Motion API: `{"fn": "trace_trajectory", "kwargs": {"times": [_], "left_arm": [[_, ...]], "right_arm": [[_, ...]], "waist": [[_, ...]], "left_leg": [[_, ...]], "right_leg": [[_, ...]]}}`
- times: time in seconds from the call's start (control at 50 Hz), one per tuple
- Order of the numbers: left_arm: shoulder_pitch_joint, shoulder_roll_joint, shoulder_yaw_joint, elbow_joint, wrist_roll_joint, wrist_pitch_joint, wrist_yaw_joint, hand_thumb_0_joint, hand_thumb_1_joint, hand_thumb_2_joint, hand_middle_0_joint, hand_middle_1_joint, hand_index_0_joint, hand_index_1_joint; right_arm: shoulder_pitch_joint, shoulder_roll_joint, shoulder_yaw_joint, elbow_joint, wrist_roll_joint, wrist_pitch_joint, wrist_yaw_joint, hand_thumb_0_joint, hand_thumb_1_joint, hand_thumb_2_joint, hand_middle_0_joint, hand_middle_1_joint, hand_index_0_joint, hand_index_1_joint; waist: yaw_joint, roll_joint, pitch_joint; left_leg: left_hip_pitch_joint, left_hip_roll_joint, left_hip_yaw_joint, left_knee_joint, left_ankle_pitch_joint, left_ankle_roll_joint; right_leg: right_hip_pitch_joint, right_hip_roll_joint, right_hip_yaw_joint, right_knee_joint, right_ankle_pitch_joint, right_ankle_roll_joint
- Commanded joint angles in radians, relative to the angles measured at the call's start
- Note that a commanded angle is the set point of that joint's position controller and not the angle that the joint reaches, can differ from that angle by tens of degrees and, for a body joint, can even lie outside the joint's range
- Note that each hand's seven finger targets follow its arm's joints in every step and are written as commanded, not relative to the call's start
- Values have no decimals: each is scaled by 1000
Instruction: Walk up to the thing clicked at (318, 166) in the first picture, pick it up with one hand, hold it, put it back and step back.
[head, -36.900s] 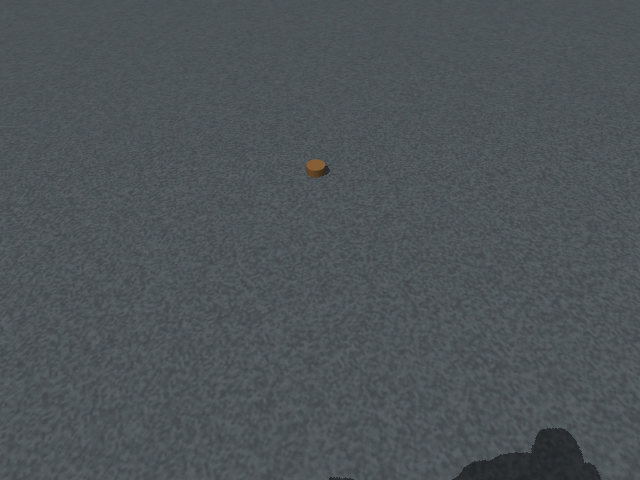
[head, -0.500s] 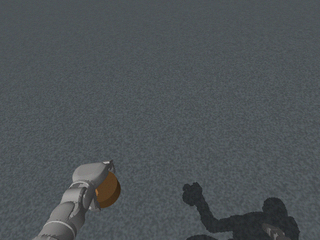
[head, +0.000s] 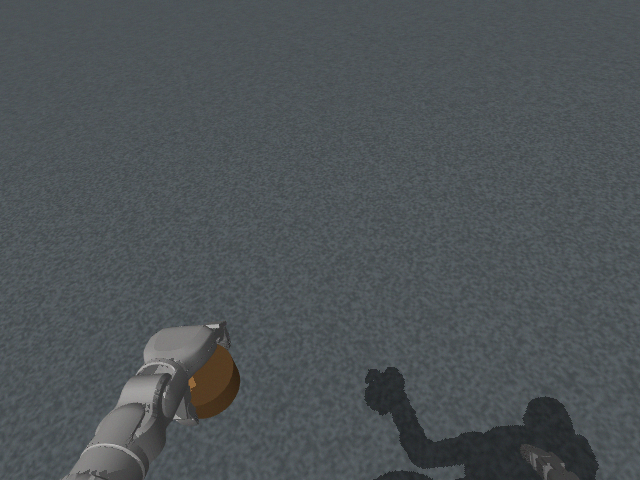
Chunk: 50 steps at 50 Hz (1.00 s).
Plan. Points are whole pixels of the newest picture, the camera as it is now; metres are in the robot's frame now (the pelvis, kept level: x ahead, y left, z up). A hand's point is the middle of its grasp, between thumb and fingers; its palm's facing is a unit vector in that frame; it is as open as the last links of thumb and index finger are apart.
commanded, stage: hold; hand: left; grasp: from above
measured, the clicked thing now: (204, 379) +0.30 +0.22 -0.07
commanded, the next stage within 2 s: crouch in 0.24 s
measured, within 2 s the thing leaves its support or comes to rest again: neither
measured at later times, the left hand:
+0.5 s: hand (195, 381) +0.29 +0.22 -0.05, palm faces -0.46 -0.06 -0.88, open 12.0 cm
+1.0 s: hand (220, 396) +0.34 +0.25 -0.26, palm faces -0.42 +0.04 -0.91, open 12.0 cm
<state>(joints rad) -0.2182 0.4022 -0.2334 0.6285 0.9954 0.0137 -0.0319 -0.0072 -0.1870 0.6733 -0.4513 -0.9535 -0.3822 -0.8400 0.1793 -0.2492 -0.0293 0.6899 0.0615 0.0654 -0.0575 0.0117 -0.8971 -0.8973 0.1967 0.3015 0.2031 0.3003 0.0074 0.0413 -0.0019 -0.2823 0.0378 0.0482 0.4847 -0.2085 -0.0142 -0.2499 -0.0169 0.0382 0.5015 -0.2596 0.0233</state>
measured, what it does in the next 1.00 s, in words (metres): lowers itself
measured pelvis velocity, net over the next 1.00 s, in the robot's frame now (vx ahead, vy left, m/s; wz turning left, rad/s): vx -0.04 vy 0.00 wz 0.00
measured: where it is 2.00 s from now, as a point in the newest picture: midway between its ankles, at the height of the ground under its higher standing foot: outside the picture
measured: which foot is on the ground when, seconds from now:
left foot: down 0.00-1.00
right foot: down 0.00-1.00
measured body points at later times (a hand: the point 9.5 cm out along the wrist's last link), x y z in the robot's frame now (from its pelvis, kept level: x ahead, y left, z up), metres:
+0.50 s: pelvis +0.00 +0.00 +0.00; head +0.02 -0.02 +0.45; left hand +0.31 +0.22 +0.00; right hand +0.15 -0.26 -0.11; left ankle +0.03 +0.13 -0.74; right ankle +0.00 -0.14 -0.74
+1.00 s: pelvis -0.04 +0.00 -0.14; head +0.10 +0.02 +0.29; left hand +0.36 +0.25 -0.21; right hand +0.03 -0.29 -0.26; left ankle +0.03 +0.13 -0.74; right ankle +0.00 -0.14 -0.74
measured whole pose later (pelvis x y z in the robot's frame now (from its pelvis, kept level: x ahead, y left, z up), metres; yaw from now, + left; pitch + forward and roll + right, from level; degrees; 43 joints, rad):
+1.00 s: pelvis -0.04 +0.00 -0.14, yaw +0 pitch +26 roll -2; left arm -0.62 0.45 -0.08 1.20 1.18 -0.07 0.38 0.00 -0.20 0.68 -0.44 -0.97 -0.38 -0.86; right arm 0.23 -0.27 -0.08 0.74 -0.03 0.02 -0.02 0.01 -0.89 -0.89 0.20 0.30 0.20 0.30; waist -0.12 0.02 -0.17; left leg -1.33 0.06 -0.03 1.37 -0.50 -0.01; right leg -1.25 0.01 0.00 1.36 -0.56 0.03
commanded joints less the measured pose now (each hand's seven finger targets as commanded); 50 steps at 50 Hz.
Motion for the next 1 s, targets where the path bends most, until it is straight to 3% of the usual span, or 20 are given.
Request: {"fn": "trace_trajectory", "kwargs": {"times": [0.0,0.04,0.08,0.1,0.14,0.18,0.2,0.26,0.28,0.32,0.36,0.48,0.52,0.64,0.72,0.78,0.8,0.9,0.94,0.98], "left_arm": [[-372,179,110,-217,1,5,76,0,449,983,-699,-1139,-772,-1062],[-375,204,132,-177,1,16,83,0,448,988,-699,-1134,-770,-1060],[-393,172,94,-175,5,20,74,0,430,979,-674,-1154,-749,-1075],[-379,197,115,-163,7,21,68,0,428,979,-671,-1156,-746,-1076],[-334,167,91,-165,-3,20,52,0,433,978,-682,-1148,-756,-1071],[-334,191,113,-179,-4,17,38,0,448,1009,-697,-1157,-766,-1084],[-324,161,82,-179,-4,16,29,0,450,998,-695,-1161,-767,-1085],[-331,210,133,-194,-2,6,31,0,443,968,-687,-1140,-761,-1062],[-341,192,116,-197,-5,2,32,0,434,972,-692,-1129,-762,-1055],[-354,210,136,-201,6,-2,45,0,521,899,-741,-1157,-837,-1057],[-365,205,132,-189,11,-9,62,0,395,1002,-678,-1121,-736,-1062],[-332,154,107,-56,34,-30,127,0,384,1028,-678,-1137,-732,-1081],[-325,158,120,19,47,-43,162,0,377,1053,-684,-1133,-731,-1084],[-479,163,117,139,102,-84,278,0,436,1064,-721,-1156,-774,-1102],[-570,203,155,209,164,-106,364,0,415,1016,-691,-1154,-752,-1090],[-618,194,162,282,187,-110,411,0,411,1001,-687,-1145,-751,-1078],[-651,229,181,295,197,-108,427,0,384,996,-662,-1150,-728,-1082],[-692,232,194,450,178,-80,459,0,353,941,-635,-1112,-704,-1041],[-763,291,225,400,172,-78,463,0,319,987,-617,-1138,-680,-1073],[-746,277,227,419,160,-68,455,0,329,941,-619,-1118,-687,-1048]], "right_arm": [[-84,-126,-42,-136,-3,-47,-2,0,-892,-893,200,299,200,299],[-85,-132,-43,-130,-4,-44,-1,0,-891,-893,200,299,200,299],[-84,-130,-45,-130,-2,-44,2,0,-894,-894,200,299,200,299],[-82,-131,-46,-127,-3,-43,2,0,-894,-894,200,299,200,299],[-91,-127,-44,-136,-1,-43,5,0,-896,-895,200,300,200,300],[-87,-130,-46,-141,-1,-40,4,0,-894,-894,200,299,200,299],[-91,-126,-43,-144,-1,-40,4,0,-896,-895,200,299,200,299],[-81,-128,-44,-145,0,-35,-1,0,-894,-894,200,299,200,299],[-80,-127,-43,-148,0,-35,0,0,-897,-895,200,299,200,299],[-84,-128,-43,-151,-1,-33,-2,0,-922,-909,200,300,200,300],[-85,-126,-40,-145,-2,-33,-2,0,-883,-893,200,300,201,300],[-55,-132,-50,-123,-10,-28,4,0,-885,-894,200,300,200,300],[-47,-133,-55,-110,-16,-25,7,0,-885,-894,200,300,200,300],[11,-146,-71,-65,-41,-26,25,0,-888,-894,200,299,200,299],[58,-159,-88,-49,-66,-41,43,0,-890,-893,200,299,200,299],[89,-171,-94,-52,-73,-47,48,0,-893,-893,200,299,200,299],[95,-175,-94,-50,-75,-50,45,0,-892,-893,200,299,200,299],[121,-176,-96,-29,-90,-74,33,0,-888,-892,200,299,200,299],[131,-181,-99,-28,-96,-83,29,0,-887,-892,200,299,200,299],[138,-183,-102,-21,-102,-90,30,0,-888,-891,200,299,200,299]], "waist": [[-1,0,-273],[1,-14,-251],[-10,-7,-239],[1,-14,-238],[7,-20,-234],[9,-19,-253],[3,-29,-242],[6,-16,-251],[-2,-17,-245],[1,-14,-241],[-2,-19,-236],[-34,-83,-183],[-36,-92,-170],[-73,-44,-271],[-82,17,-424],[-104,35,-490],[-100,66,-512],[-122,46,-570],[-115,84,-660],[-108,101,-723]], "left_leg": [[192,-37,-3,-51,192,18],[174,-39,-2,-53,184,20],[170,-40,1,-56,165,19],[164,-39,0,-55,165,21],[161,-39,-4,-60,164,21],[173,-40,-2,-54,186,22],[166,-42,-2,-54,191,24],[168,-44,3,-52,194,25],[171,-42,2,-56,190,25],[170,-43,2,-56,181,25],[166,-44,0,-55,169,25],[113,-50,0,-26,141,28],[74,-49,-3,-2,115,25],[-82,-48,-8,201,81,16],[-259,-36,-19,429,60,10],[-393,-34,-29,551,18,14],[-426,-33,-32,579,0,11],[-662,-29,-53,736,-86,22],[-703,-26,-64,795,-120,21],[-724,-20,-79,844,-109,20]], "right_leg": [[11,51,-41,-79,182,-27],[14,47,-41,-88,177,-25],[-1,46,-37,-90,164,-26],[6,45,-39,-94,162,-24],[15,45,-39,-90,158,-27],[20,43,-37,-92,178,-25],[18,43,-36,-90,186,-25],[21,43,-33,-90,194,-24],[20,45,-34,-90,189,-26],[13,43,-34,-95,180,-25],[6,43,-34,-93,167,-25],[-47,37,-34,-80,154,-18],[-85,36,-37,-62,126,-20],[-284,31,-35,118,112,-23],[-492,38,-38,334,81,-35],[-632,42,-52,460,37,-40],[-674,45,-59,496,17,-44],[-869,55,-77,668,-62,-52],[-922,50,-78,735,-90,-55],[-979,48,-88,807,-89,-59]]}}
